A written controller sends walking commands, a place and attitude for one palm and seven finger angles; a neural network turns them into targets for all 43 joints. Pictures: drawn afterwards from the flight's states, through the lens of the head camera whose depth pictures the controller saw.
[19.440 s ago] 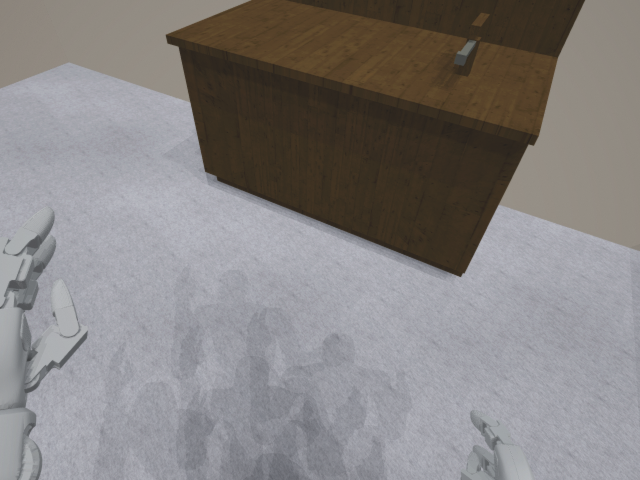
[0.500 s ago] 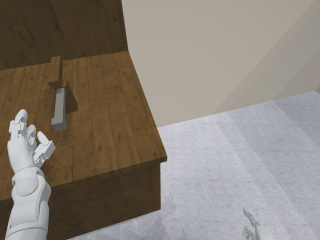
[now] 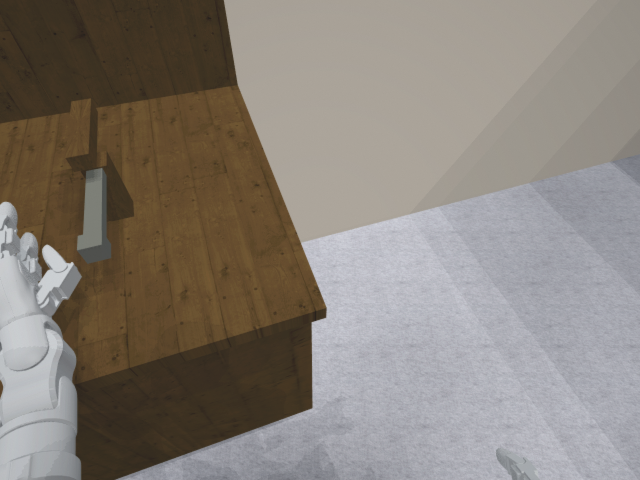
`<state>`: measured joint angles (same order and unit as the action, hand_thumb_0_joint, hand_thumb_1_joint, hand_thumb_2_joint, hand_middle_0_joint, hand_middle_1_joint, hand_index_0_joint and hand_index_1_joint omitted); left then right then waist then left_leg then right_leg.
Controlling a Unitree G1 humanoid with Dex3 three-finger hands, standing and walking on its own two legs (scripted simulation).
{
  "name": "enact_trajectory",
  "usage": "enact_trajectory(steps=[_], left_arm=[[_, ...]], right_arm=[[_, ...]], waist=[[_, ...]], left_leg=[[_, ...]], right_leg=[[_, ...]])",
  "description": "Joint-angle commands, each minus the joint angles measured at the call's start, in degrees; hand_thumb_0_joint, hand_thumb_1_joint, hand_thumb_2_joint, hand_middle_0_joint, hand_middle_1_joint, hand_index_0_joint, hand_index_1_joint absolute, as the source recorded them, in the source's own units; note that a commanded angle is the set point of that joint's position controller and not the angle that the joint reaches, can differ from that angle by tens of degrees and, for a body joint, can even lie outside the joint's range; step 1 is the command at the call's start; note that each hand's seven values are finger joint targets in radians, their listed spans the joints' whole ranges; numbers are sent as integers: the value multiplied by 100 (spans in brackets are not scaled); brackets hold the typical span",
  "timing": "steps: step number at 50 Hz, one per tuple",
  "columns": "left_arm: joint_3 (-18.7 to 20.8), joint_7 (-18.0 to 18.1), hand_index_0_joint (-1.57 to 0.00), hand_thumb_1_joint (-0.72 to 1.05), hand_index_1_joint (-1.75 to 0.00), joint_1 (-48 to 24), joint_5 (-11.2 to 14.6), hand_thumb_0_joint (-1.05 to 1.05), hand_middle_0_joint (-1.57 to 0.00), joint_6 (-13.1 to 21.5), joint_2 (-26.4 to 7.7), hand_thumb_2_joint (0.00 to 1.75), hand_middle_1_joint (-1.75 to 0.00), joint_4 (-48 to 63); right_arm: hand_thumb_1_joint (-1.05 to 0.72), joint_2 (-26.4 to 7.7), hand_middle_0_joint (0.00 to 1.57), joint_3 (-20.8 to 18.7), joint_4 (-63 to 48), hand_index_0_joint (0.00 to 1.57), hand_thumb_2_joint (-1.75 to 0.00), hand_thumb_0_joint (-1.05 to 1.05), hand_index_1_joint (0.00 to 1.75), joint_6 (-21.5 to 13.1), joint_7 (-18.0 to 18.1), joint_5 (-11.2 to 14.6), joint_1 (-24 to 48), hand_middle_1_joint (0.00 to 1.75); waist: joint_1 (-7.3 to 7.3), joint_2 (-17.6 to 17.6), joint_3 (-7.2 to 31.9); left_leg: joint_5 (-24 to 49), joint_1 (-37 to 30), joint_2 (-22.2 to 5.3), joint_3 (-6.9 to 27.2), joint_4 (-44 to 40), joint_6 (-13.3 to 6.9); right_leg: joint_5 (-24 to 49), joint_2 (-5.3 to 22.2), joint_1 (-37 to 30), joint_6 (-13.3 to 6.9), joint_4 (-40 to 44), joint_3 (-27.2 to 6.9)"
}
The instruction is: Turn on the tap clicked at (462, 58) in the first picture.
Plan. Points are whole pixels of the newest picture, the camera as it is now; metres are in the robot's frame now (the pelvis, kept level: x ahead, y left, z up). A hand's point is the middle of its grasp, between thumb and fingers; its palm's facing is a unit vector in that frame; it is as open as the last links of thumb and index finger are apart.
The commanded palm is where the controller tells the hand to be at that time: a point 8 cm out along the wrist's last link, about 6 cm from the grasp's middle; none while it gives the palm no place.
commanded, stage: reach beside the lever's end, fingers flat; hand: left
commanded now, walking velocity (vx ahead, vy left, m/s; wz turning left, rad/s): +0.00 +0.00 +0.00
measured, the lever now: (94, 247) +0.37 +0.30 +0.08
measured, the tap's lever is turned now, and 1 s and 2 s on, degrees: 0 4 29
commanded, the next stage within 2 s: push the lever round in 0.26 s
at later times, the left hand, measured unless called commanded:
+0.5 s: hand (75, 273) +0.34 +0.32 +0.08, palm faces +0.56 -0.82 -0.06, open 7.8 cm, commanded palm +0.29 +0.35 +0.08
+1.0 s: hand (101, 267) +0.35 +0.29 +0.08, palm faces +0.57 -0.82 -0.07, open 7.7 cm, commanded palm +0.30 +0.32 +0.08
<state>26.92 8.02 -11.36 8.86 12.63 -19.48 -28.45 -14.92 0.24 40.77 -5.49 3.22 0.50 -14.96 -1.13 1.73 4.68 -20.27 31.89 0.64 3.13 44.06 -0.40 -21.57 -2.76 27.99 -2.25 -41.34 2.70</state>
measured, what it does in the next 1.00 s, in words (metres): stands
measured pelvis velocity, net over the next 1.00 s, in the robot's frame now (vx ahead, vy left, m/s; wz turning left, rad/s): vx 0.00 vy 0.01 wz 0.01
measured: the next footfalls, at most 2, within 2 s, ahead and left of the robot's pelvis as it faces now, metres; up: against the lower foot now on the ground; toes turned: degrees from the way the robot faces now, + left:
none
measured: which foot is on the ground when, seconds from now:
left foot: down 0.00-1.00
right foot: down 0.00-1.00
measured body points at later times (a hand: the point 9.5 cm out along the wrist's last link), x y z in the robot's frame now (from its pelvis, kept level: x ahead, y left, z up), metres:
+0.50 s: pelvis +0.00 +0.01 +0.00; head +0.03 +0.02 +0.45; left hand +0.30 +0.36 +0.08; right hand +0.13 -0.24 -0.11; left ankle +0.02 +0.11 -0.71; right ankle -0.01 -0.10 -0.71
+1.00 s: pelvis +0.00 +0.01 +0.00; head +0.03 +0.01 +0.45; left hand +0.31 +0.33 +0.08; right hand +0.13 -0.24 -0.11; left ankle +0.02 +0.11 -0.71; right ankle -0.01 -0.10 -0.71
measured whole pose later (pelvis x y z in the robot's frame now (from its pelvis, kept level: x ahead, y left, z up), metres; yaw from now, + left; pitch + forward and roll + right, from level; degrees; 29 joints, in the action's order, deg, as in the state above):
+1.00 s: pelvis +0.00 +0.01 +0.00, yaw +1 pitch +8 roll -2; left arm 20.9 13.5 -12.2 6.9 11.9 -15.2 -26.2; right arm -14.2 0.7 40.3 -3.9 2.5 0.3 -14.2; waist -1.0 1.9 5.0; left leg -20.8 32.5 1.2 3.5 45.3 -0.9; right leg -22.0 -2.3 28.0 -1.7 -42.0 3.1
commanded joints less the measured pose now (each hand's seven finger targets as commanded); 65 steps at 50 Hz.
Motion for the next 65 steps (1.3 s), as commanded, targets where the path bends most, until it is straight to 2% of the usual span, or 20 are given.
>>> enact_trajectory(steps=[1,8,10,11,13,14,17,18,21,25,33,41,43,44,47,48,52,54,58,65], left_arm=[[418,-115,-15,90,-15,-941,115,0,-15,374,-1571,90,-15,1087],[400,1,-15,90,-15,-1571,-9,0,-15,494,-1682,90,-15,1547],[136,-14,-15,90,-15,-1669,-21,0,-15,583,-1450,90,-15,1620],[206,-29,-15,90,-15,-1604,-13,0,-15,591,-1536,90,-15,1568],[285,-49,-15,90,-15,-1466,-22,0,-15,547,-1588,90,-15,1382],[67,-93,-15,90,-15,-1563,2,0,-15,490,-1377,90,-15,1270],[69,-137,-15,90,-15,-1600,35,0,-15,393,-1418,90,-15,1272],[58,-86,-15,90,-15,-1598,-15,0,-15,388,-1408,90,-15,1366],[85,25,-15,90,-15,-1569,2,0,-15,343,-1380,90,-15,1290],[13,166,-15,90,-15,-1762,-82,0,-15,371,-1325,90,-15,1292],[-72,300,-15,90,-15,-1742,-181,0,-15,400,-1234,90,-15,1483],[-383,412,-15,90,-15,-1722,-191,0,-15,340,-893,90,-15,1550],[-261,464,-15,90,-15,-1767,-241,0,-15,324,-1038,90,-15,1477],[-406,465,-15,90,-15,-1901,-252,0,-15,347,-925,90,-15,1518],[-516,480,-15,90,-15,-1790,-243,0,-15,373,-801,90,-15,1598],[-489,526,-15,90,-15,-1805,-279,0,-15,380,-808,90,-15,1617],[-536,595,-15,90,-15,-1708,-250,0,-15,388,-722,90,-15,1587],[-450,659,-15,90,-15,-1886,-310,0,-15,374,-833,90,-15,1506],[-612,844,-15,90,-15,-1770,-353,0,-15,373,-544,90,-15,1678],[-675,1190,-15,90,-15,-1804,-467,0,-15,285,-399,90,-15,1619]], right_arm=[[-90,-863,20,-333,-761,20,-90,0,30,-221,45,10,103,30],[-90,-813,20,-290,-725,20,-90,0,30,-193,91,4,201,30],[-90,-809,20,-296,-738,20,-90,0,30,-231,79,-26,199,30],[-90,-824,20,-301,-726,20,-90,0,30,-240,82,-30,187,30],[-90,-836,20,-300,-678,20,-90,0,30,-219,100,-16,177,30],[-90,-830,20,-276,-702,20,-90,0,30,-214,101,2,189,30],[-90,-833,20,-270,-757,20,-90,0,30,-226,117,18,213,30],[-90,-826,20,-254,-755,20,-90,0,30,-218,115,20,249,30],[-90,-825,20,-252,-787,20,-90,0,30,-216,82,1,219,30],[-90,-814,20,-242,-787,20,-90,0,30,-174,59,-17,227,30],[-90,-785,20,-248,-787,20,-90,0,30,-119,33,-26,262,30],[-90,-767,20,-255,-811,20,-90,0,30,-114,2,-35,254,30],[-90,-781,20,-251,-755,20,-90,0,30,-92,12,-28,249,30],[-90,-769,20,-247,-768,20,-90,0,30,-90,7,-32,241,30],[-90,-764,20,-272,-800,20,-90,0,30,-119,-4,-35,246,30],[-90,-759,20,-262,-756,20,-90,0,30,-105,-1,-33,265,30],[-90,-749,20,-268,-803,20,-90,0,30,-108,-25,-42,291,30],[-90,-739,20,-238,-759,20,-90,0,30,-66,-15,-33,313,30],[-90,-711,20,-262,-787,20,-90,0,30,-69,-40,-54,361,30],[-90,-676,20,-258,-816,20,-90,0,30,-4,-73,-85,426,30]], waist=[[144,-19,1437],[27,450,1274],[-15,504,1420],[1,537,1467],[18,409,1397],[-70,317,1295],[36,398,1402],[47,625,1368],[56,303,1394],[-12,260,1361],[33,509,1448],[-29,336,1481],[-12,391,1340],[-77,270,1375],[-32,270,1556],[-18,460,1487],[-9,104,1500],[-37,251,1347],[-5,282,1513],[-7,80,1511]], left_leg=[[1551,-681,48,-18,-512,-160],[1276,-779,31,38,-545,-141],[1287,-949,23,89,-532,-115],[1304,-946,21,93,-520,-105],[1302,-900,5,122,-527,-99],[1198,-849,22,112,-533,-114],[1141,-890,26,146,-596,-80],[1143,-946,21,157,-596,-78],[1182,-880,18,192,-585,-63],[1138,-855,5,189,-560,-61],[1345,-972,-10,183,-526,-20],[1382,-957,3,130,-507,-38],[1285,-895,-2,157,-521,-31],[1259,-910,-7,167,-527,-39],[1384,-994,0,160,-493,-28],[1420,-1034,-6,161,-494,-14],[1328,-897,25,99,-494,-58],[1186,-843,30,93,-505,-74],[1381,-972,27,84,-461,-60],[1272,-785,67,10,-413,-103]], right_leg=[[1895,79,-756,102,513,-170],[1435,78,-461,78,509,-171],[1358,60,-361,59,481,-145],[1361,57,-379,50,473,-151],[1340,61,-383,50,475,-134],[1299,66,-308,65,503,-134],[1207,68,-364,40,513,-109],[1164,78,-310,35,517,-123],[1212,57,-345,41,496,-80],[1183,57,-279,49,479,-77],[1288,59,-328,21,444,-92],[1418,63,-384,43,458,-88],[1316,66,-346,34,475,-105],[1309,66,-333,39,470,-88],[1419,63,-409,33,447,-97],[1405,70,-369,24,451,-106],[1507,80,-507,52,475,-115],[1400,94,-428,47,500,-141],[1548,100,-494,51,467,-125],[1656,134,-591,77,489,-169]])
